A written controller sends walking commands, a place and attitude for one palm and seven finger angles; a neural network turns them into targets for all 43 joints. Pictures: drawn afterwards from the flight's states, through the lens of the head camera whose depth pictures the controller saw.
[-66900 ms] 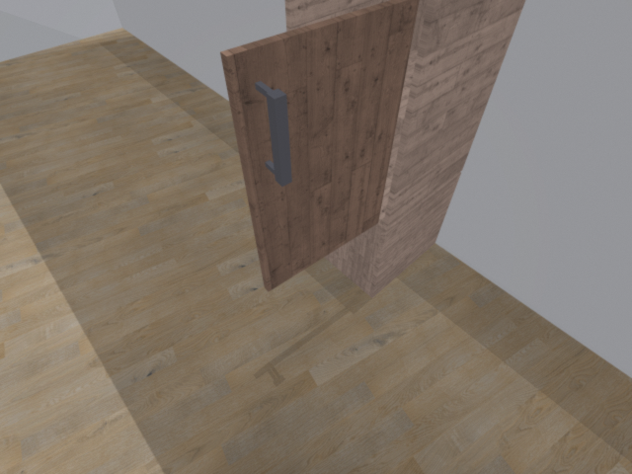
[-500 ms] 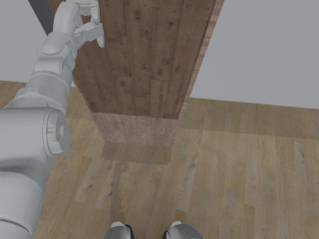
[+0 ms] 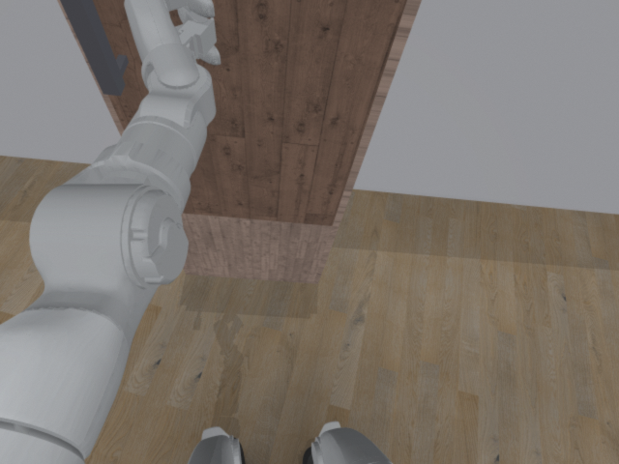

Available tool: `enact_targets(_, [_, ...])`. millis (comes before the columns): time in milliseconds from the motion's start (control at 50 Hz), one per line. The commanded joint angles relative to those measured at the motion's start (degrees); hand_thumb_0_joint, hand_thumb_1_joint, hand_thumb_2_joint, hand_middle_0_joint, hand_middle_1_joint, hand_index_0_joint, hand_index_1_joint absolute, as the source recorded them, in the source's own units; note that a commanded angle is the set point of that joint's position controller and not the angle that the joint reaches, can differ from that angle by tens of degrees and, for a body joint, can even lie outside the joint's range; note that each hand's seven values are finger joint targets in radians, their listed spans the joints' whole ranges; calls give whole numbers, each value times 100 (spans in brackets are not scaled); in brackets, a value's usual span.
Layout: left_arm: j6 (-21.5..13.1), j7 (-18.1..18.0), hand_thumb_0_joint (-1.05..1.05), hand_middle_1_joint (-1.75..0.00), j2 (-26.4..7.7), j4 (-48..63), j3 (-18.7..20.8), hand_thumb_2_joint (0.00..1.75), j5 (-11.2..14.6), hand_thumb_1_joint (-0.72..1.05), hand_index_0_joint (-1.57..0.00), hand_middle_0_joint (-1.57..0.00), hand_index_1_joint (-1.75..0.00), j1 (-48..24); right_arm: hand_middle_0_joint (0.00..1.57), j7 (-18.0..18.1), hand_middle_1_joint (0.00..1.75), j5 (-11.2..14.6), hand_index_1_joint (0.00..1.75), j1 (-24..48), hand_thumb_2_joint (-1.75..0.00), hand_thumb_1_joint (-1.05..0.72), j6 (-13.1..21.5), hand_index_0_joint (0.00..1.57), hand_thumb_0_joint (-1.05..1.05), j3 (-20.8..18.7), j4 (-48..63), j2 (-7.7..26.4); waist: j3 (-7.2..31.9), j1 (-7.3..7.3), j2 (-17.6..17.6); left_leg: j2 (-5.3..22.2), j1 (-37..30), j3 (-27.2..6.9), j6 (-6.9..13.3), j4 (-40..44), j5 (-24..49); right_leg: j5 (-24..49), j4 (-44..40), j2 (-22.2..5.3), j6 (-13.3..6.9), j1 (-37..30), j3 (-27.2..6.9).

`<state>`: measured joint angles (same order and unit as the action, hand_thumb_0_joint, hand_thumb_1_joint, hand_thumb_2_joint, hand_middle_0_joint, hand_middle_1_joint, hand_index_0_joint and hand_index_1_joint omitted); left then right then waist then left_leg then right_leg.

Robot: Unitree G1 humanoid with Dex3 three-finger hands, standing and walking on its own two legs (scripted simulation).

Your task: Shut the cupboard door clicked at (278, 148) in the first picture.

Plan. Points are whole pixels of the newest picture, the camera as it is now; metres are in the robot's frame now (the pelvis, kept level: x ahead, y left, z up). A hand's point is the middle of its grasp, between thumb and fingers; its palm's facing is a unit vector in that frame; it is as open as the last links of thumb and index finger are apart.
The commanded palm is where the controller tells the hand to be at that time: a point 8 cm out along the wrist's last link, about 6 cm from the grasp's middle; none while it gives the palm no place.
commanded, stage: pull the fist back off the door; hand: left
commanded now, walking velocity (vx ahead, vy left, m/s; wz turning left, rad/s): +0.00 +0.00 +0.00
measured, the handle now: (94, 16) +0.62 +0.15 +0.17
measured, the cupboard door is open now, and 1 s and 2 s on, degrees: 0 0 0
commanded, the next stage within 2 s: draw the hand back to the body in 0.62 s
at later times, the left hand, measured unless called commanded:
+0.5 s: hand (234, 59) +0.55 +0.00 +0.17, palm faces +0.14 -0.99 +0.00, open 3.1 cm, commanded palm +0.50 +0.05 +0.18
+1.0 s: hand (192, 96) +0.48 +0.05 +0.18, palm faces +0.17 -0.98 -0.01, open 3.1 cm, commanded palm +0.42 +0.10 +0.19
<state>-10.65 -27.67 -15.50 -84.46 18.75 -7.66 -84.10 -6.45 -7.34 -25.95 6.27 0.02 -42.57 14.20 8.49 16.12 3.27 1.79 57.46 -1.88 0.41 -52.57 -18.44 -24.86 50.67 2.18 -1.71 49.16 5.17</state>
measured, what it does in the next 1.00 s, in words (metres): shifts its weight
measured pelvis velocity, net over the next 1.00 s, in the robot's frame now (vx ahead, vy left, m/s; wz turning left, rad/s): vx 0.05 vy -0.03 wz -0.02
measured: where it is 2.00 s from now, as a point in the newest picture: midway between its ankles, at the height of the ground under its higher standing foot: outside the picture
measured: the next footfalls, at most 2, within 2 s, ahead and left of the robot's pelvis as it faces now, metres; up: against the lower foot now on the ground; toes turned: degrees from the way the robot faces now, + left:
none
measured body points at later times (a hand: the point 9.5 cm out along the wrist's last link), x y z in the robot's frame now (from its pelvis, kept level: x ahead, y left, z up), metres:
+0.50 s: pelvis +0.03 -0.01 +0.03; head +0.11 -0.02 +0.47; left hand +0.54 +0.05 +0.17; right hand -0.02 -0.26 -0.10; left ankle +0.05 +0.11 -0.68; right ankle -0.02 -0.10 -0.68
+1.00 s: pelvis +0.05 -0.03 +0.04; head +0.06 -0.06 +0.49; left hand +0.46 +0.10 +0.18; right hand +0.14 -0.28 -0.08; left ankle +0.05 +0.11 -0.68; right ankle -0.02 -0.10 -0.68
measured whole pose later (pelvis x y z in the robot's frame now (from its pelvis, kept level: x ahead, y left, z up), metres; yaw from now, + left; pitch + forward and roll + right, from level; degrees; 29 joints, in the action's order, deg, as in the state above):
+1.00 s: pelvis +0.05 -0.03 +0.04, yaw -1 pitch +7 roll +1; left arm -6.0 -14.3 -2.6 -37.6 7.9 3.8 -34.8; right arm -1.8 0.1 -17.7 -2.0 -1.3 -36.5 13.7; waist 6.4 2.2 3.0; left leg 1.7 24.9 1.5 -1.1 -34.2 -16.4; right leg -23.5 35.9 2.3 -3.4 19.6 1.4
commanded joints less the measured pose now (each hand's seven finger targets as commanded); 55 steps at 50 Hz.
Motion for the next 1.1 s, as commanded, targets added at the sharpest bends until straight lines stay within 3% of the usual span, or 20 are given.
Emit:
enact_targets(0, [-478,147,0,-150,-1121,1266,-234,90,-338,90,-130,-130,-150,-3617,20,4,30,64,30,-1417,-90,-90,-52,20,0,-407,153,1122,2254,450,428,-70,-2853,-223,130,621,304,736,-1049,94,149,-6,-326])
enact_targets(60, [-422,419,0,-150,-1097,1200,-145,90,-33,90,-130,-130,-150,-3212,20,58,30,147,30,-1363,-90,-90,-82,20,0,-404,237,1097,2289,319,149,-92,-2779,-135,162,739,293,831,-1196,109,165,-419,-356])
enact_targets(80, [-458,479,0,-150,-1069,1252,-145,90,34,90,-130,-130,-150,-3083,20,69,30,160,30,-1407,-90,-90,-89,20,0,-405,242,1084,2323,238,258,-78,-2919,-149,138,806,328,840,-1217,111,146,-468,-331])
enact_targets(140, [-591,575,0,-150,-536,1519,-353,90,275,90,-130,-130,-150,-2617,20,60,30,188,30,-1343,-90,-90,-37,20,0,-429,282,1008,2372,106,126,-55,-3248,-123,108,916,567,1014,-1294,162,141,-616,-262])
enact_targets(200, [-735,607,0,-150,-454,1838,-307,90,452,90,-130,-130,-150,-2285,20,73,30,212,30,-1343,-90,-90,-32,20,0,-458,275,997,2389,-52,41,-71,-3360,-42,111,987,820,1260,-1372,169,141,-898,-278])
enact_targets(340, [-1013,433,0,-150,-151,2796,-339,90,434,90,-130,-130,-150,-1210,20,47,30,238,30,-1132,-90,-90,-120,20,0,-543,384,875,2365,-472,-34,-113,-3757,142,91,1078,1612,2102,-1375,195,109,-1533,-255])
enact_targets(400, [-959,386,0,-150,215,3264,-596,90,420,90,-130,-130,-150,-870,20,68,30,281,30,-976,-90,-90,-193,20,0,-574,456,823,2354,-510,-97,-130,-4011,202,98,1080,2005,2588,-1366,198,117,-1705,-240])
enact_targets(480, [-713,416,0,-150,299,3863,-612,90,571,90,-130,-130,-150,-90,20,146,30,346,30,-720,-90,-90,-296,20,0,-586,573,775,2331,-733,-318,-178,-4102,336,124,1139,2376,3329,-1405,161,138,-2301,-315])
enact_targets(520, [-619,466,0,-150,631,4347,-869,90,605,90,-130,-130,-150,183,20,163,30,397,30,-513,-90,-90,-320,20,0,-585,675,692,2386,-808,-289,-179,-4273,355,117,1143,2670,3697,-1368,149,139,-2425,-313])
enact_targets(560, [-481,492,0,-150,853,4450,-1115,90,644,90,-130,-130,-150,139,20,195,30,421,30,-389,-90,-90,-349,20,0,-576,650,668,2139,-706,-524,-180,-4274,367,138,1158,2620,3792,-1439,130,181,-2428,-327])
enact_targets(600, [-358,504,0,-150,841,4601,-1129,90,703,90,-130,-130,-150,68,20,250,30,453,30,-261,-90,-90,-392,20,0,-559,646,649,2105,-722,-507,-211,-4359,386,144,1178,2702,4026,-1457,91,194,-2547,-364])
enact_targets(640, [-258,547,0,-150,814,4615,-1077,90,773,90,-130,-130,-150,290,20,293,30,472,30,-137,-90,-90,-435,20,0,-539,670,624,2095,-787,-793,-252,-4234,398,146,1204,2630,4339,-1468,29,238,-2807,-405])
enact_targets(720, [-99,607,0,-150,986,4263,-1213,90,777,90,-130,-130,-150,266,20,345,30,514,30,78,-90,-90,-503,20,0,-467,645,565,1719,-752,-825,-301,-4107,386,149,1237,2286,4320,-1527,-63,303,-2696,-456])
enact_targets(760, [-74,695,0,-150,781,4387,-966,90,861,90,-130,-130,-150,844,20,367,30,535,30,208,-90,-90,-534,20,0,-442,790,577,1970,-986,-885,-343,-4073,415,148,1310,2249,4585,-1523,-125,328,-3063,-510])
enact_targets(780, [-66,745,0,-150,465,4439,-663,90,901,90,-130,-130,-150,1223,20,390,30,551,30,243,-90,-90,-565,20,0,-424,850,582,2061,-1165,-849,-360,-4029,444,143,1348,2285,4854,-1516,-173,350,-3340,-561])
enact_targets(840, [-70,1004,0,-150,469,5100,-765,90,925,90,-130,-130,-150,1885,20,414,30,634,30,490,-90,-90,-609,20,0,-376,1086,527,2040,-1297,-950,-379,-4052,496,155,1483,2255,5324,-1553,-256,415,-3715,-597])
enact_targets(880, [-32,1171,0,-150,480,5538,-882,90,941,90,-130,-130,-150,2388,20,437,30,692,30,598,-90,-90,-628,20,0,-375,1211,532,1937,-1399,-1018,-364,-4185,505,167,1585,2299,5310,-1630,-242,409,-3861,-574])
enact_targets(960, [193,1548,0,-150,636,6630,-1226,90,1212,90,-130,-130,-150,2805,20,545,30,845,30,1038,-90,-90,-617,20,0,-327,1367,518,1573,-1413,-967,-329,-4511,496,191,1795,2070,5021,-1918,-233,469,-3881,-586])
enact_targets(1020, [392,1742,0,-150,468,7303,-1156,90,1386,90,-130,-130,-150,3280,20,660,30,903,30,1331,-90,-90,-581,20,0,-285,1413,508,1415,-1552,-782,-329,-4727,485,207,1919,2014,4823,-2073,-240,479,-3959,-602])
enact_targets(1080, [600,1883,0,-150,411,7731,-1249,90,1450,90,-130,-130,-150,3582,20,753,30,945,30,1525,-90,-90,-539,20,0,-233,1419,509,1141,-1556,-749,-315,-4895,455,222,2030,1862,4235,-2255,-229,476,-3834,-586])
